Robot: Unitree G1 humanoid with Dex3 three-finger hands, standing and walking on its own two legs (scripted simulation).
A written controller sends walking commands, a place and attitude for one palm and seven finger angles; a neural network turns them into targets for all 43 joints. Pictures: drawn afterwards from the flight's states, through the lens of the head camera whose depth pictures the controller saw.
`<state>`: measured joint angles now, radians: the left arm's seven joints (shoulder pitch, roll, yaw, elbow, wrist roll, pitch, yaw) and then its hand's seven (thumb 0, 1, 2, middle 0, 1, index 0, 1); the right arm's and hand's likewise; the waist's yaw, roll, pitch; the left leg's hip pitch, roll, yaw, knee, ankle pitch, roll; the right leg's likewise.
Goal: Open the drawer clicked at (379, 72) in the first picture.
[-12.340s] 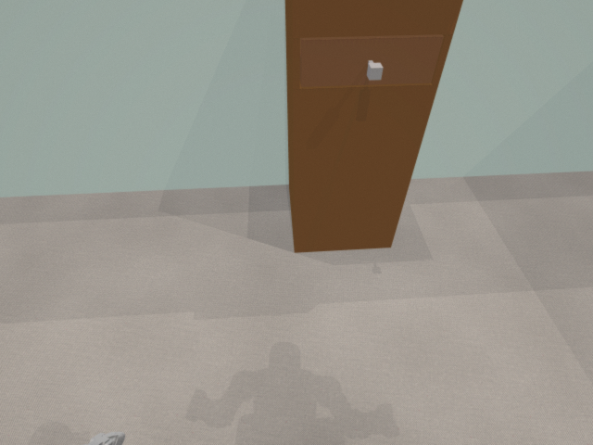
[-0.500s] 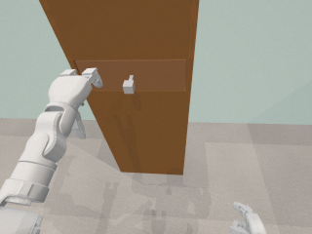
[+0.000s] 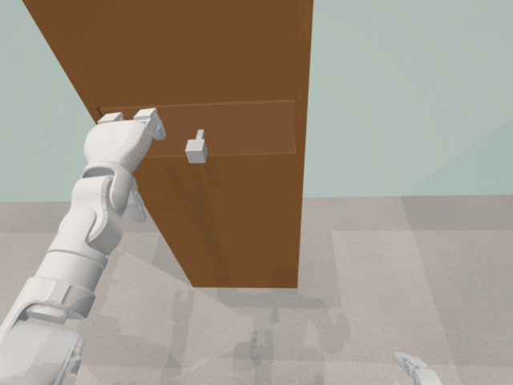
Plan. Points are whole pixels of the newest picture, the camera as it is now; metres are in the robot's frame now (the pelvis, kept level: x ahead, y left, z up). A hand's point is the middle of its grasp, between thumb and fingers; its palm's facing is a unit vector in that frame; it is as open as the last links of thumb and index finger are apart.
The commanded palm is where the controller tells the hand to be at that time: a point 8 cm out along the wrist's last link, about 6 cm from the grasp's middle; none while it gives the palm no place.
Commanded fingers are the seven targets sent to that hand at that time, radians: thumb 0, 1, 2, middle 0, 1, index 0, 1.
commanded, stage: move the hooked fingers above the handle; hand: left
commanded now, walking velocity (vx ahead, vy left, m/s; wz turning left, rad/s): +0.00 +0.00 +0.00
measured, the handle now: (198, 144) +0.54 +0.17 +0.06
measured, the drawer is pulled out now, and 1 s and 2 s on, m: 0.00 0.00 0.00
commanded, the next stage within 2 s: none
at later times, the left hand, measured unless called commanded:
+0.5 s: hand (168, 150) +0.46 +0.20 +0.11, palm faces -0.07 +0.00 -1.00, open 13.8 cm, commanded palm +0.45 +0.18 +0.17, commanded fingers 0.00 -0.50 0.30 -0.30 -1.20 -0.30 -1.20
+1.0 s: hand (168, 152) +0.47 +0.21 +0.10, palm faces -0.11 -0.01 -0.99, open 13.8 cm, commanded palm +0.46 +0.19 +0.17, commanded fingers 0.00 -0.50 0.30 -0.30 -1.20 -0.30 -1.20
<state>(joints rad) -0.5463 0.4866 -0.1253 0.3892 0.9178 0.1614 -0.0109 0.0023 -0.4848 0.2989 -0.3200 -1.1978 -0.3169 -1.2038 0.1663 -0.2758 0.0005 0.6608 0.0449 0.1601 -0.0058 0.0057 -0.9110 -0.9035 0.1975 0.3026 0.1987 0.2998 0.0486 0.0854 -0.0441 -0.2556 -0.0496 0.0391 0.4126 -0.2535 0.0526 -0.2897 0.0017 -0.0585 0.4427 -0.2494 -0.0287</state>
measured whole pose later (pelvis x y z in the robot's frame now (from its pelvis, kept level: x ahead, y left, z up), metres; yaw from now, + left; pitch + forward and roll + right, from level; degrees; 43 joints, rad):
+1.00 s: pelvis +0.00 -0.01 +0.00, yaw -2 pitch +10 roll +1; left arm -0.85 0.49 -0.10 0.94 0.99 0.13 0.03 0.00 -0.48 0.30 -0.35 -1.22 -0.32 -1.21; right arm 0.27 -0.26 -0.01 0.68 0.05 0.16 -0.06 0.00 -0.91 -0.90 0.20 0.30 0.20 0.30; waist -0.05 0.07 -0.08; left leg -0.35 -0.02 0.07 0.45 -0.27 0.04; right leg -0.40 0.03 -0.03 0.48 -0.25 -0.05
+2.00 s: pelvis +0.00 +0.00 -0.01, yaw -1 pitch +12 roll +0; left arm -0.99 0.42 -0.18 1.03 0.99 0.16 0.07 0.00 -0.48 0.30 -0.32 -1.20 -0.33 -1.25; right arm 0.29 -0.27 -0.02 0.71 0.03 0.15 -0.01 0.00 -0.91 -0.90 0.20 0.30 0.20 0.30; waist -0.05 0.07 -0.13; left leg -0.41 -0.04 0.05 0.51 -0.30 0.06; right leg -0.44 0.01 -0.05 0.51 -0.27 -0.03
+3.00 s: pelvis +0.00 -0.02 +0.00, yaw -1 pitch +9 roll +0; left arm -0.85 0.50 -0.17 0.89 0.97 0.15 -0.03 0.00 -0.48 0.30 -0.34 -1.21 -0.32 -1.21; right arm 0.28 -0.26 -0.01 0.67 0.05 0.15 -0.08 0.00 -0.91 -0.90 0.20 0.30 0.20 0.30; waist -0.03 0.06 -0.08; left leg -0.34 -0.02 0.04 0.45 -0.27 0.04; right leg -0.37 0.03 -0.05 0.47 -0.25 -0.05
